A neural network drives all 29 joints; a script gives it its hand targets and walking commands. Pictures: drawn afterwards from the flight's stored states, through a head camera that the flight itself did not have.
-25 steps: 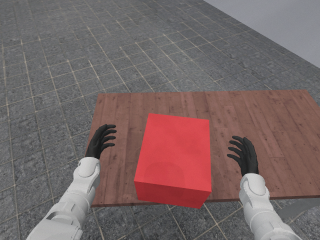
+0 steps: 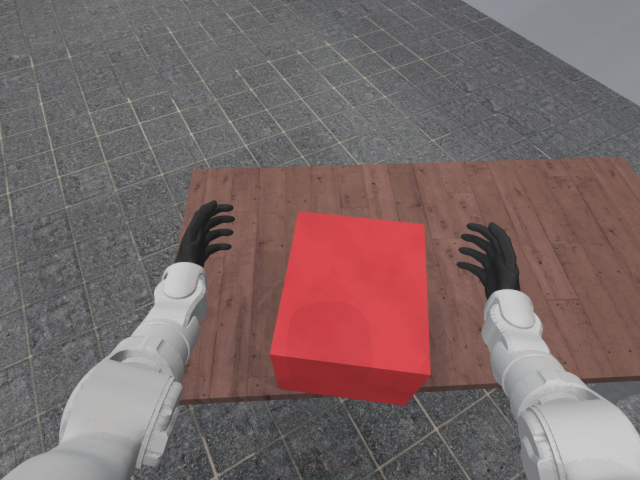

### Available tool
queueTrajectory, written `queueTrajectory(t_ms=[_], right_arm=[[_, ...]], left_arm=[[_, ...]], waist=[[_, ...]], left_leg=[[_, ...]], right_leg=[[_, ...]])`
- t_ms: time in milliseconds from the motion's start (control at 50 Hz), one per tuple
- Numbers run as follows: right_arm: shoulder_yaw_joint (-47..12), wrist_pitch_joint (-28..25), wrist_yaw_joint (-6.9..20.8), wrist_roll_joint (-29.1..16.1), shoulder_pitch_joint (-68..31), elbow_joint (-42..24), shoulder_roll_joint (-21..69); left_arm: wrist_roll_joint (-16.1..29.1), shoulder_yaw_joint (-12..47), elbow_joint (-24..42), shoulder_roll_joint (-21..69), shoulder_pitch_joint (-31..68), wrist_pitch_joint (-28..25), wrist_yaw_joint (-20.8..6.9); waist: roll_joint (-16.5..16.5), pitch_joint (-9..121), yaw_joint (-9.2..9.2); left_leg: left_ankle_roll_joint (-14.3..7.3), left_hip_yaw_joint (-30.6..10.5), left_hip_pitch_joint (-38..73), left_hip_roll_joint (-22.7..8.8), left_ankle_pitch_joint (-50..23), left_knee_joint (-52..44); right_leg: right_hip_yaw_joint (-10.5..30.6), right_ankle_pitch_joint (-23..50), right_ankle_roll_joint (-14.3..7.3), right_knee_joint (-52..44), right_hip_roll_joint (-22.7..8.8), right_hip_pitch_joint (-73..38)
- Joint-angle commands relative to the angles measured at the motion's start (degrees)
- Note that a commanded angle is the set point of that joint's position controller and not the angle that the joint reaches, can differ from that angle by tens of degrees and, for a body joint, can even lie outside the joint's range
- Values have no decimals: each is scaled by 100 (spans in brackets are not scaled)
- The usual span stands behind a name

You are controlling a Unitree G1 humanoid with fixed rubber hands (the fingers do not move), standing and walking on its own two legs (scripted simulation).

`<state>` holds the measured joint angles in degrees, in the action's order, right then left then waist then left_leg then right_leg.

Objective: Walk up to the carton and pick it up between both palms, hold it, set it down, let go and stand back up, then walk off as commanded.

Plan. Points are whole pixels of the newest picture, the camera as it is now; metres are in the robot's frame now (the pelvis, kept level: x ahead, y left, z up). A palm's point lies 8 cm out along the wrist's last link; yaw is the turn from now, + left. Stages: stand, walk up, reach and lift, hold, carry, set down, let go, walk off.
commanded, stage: reach and lift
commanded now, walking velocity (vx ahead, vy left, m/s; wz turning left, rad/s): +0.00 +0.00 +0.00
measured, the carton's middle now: (351, 307) +0.40 -0.04 -0.11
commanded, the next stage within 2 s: none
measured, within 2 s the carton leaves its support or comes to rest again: neither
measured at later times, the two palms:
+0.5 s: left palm (229, 295) +0.40 +0.16 -0.08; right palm (472, 325) +0.36 -0.22 -0.10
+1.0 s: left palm (245, 295) +0.40 +0.13 -0.08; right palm (448, 316) +0.37 -0.19 -0.09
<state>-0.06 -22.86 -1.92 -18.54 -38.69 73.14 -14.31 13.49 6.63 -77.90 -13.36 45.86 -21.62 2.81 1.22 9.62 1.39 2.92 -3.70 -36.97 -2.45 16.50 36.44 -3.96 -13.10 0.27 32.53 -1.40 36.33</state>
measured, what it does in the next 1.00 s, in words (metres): lowers itself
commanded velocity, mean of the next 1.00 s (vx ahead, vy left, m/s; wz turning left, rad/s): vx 0.00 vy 0.00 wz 0.00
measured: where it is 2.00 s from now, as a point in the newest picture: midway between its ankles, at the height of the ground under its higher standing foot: outside the picture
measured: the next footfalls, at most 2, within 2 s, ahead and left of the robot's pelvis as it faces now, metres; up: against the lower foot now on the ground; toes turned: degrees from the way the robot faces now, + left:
none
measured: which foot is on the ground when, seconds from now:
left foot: down 0.00-1.00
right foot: down 0.00-1.00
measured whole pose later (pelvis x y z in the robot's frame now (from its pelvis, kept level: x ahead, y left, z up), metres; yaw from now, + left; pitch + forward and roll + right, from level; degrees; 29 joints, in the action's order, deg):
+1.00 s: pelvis -0.03 +0.00 -0.06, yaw -2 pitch +32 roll -2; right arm 2.6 -33.1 -5.2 -11.1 -47.1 80.8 -7.6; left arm 11.7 4.0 -86.3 -7.3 52.7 -33.7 4.7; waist 2.1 14.7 1.4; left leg 3.1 -3.7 -66.5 -2.5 21.7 56.1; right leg -3.1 -17.9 0.4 52.5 -1.4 66.5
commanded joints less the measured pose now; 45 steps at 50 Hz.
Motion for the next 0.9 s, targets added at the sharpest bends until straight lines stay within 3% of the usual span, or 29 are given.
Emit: queueTrajectory(t_ms=[0,60,120,300,320,360,400,460,500,520,540,600,680,740,880], right_arm=[[-297,-512,46,-213,-2643,-9,-757],[-188,-719,53,-150,-2612,76,-817],[-111,-834,90,-128,-2825,241,-817],[10,-1242,133,30,-3087,461,-792],[33,-1264,115,45,-3138,356,-744],[96,-1384,106,120,-3167,257,-798],[45,-1475,61,49,-3109,105,-751],[36,-1541,-23,191,-3071,81,-747],[-29,-1543,-27,182,-3082,8,-619],[-10,-1544,-59,161,-3032,-2,-626],[-26,-1566,-82,171,-3090,-55,-682],[-71,-1514,-120,222,-3054,-134,-602],[-116,-1416,-117,194,-3264,22,-344],[9,-1344,-128,391,-3343,65,-184],[480,-1301,-283,820,-3469,466,-37]], left_arm=[[331,34,405,-174,2188,-631,31],[348,56,509,-114,2265,-860,72],[338,118,276,-91,2562,-1014,105],[336,200,-65,-36,2894,-1466,181],[331,134,0,-101,3019,-1512,189],[317,162,19,44,2913,-1559,185],[296,99,203,27,2809,-1626,195],[71,-97,-20,-24,2601,-1606,177],[45,-154,165,39,2652,-1633,165],[40,-142,322,-18,2681,-1647,162],[-3,-240,171,-46,2628,-1651,174],[-7,-290,94,-88,2618,-1642,171],[36,-118,38,182,2832,-1624,152],[-72,-229,-46,241,2931,-1619,151],[-407,-524,-154,358,2968,-1581,238]], waist=[[466,3449,295],[514,3778,324],[580,4008,340],[621,4707,218],[648,4942,158],[596,5135,205],[645,5421,78],[425,5461,59],[525,5493,3],[470,5487,87],[373,5551,16],[278,5448,47],[371,5090,61],[224,4914,132],[361,4682,231]], left_leg=[[341,341,1401,274,-2567,486],[407,341,1376,267,-2707,695],[415,338,1171,240,-2374,862],[463,466,573,235,-2057,1520],[464,478,520,244,-2098,1576],[483,490,594,231,-2270,1727],[494,516,508,259,-2387,1834],[439,559,276,283,-2371,1954],[424,585,249,280,-2373,2027],[425,589,179,301,-2446,2036],[421,597,70,301,-2448,2044],[361,559,-51,303,-2285,2088],[340,597,-197,300,-2024,2023],[275,592,-391,297,-1657,2041],[285,571,-532,292,-1306,1926]], right_leg=[[-11,1583,-84,219,289,71],[-112,1533,-84,393,329,465],[-143,1151,-107,551,336,908],[-217,815,-68,1225,376,1924],[-205,825,-71,1289,378,1899],[-251,966,-51,1407,408,2041],[-185,1155,-46,1505,406,1994],[-162,1400,8,1624,435,1800],[-129,1386,2,1663,421,1724],[-81,1599,-4,1673,416,1645],[-73,1643,19,1707,429,1557],[-39,1544,39,1754,414,1541],[-27,1287,34,1710,346,1679],[-45,915,51,1760,357,1803],[-24,576,8,1676,358,1919]])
